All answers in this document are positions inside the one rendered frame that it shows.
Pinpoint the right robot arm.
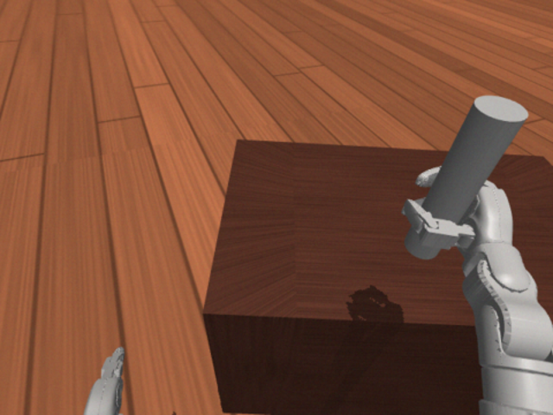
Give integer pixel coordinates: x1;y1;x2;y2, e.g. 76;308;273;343
462;242;553;415

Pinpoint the left robot hand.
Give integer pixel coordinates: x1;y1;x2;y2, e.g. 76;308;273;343
83;347;124;415

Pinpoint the can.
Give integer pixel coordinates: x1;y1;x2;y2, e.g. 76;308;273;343
404;95;529;259

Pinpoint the right robot hand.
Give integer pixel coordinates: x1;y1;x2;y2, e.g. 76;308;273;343
401;166;513;259

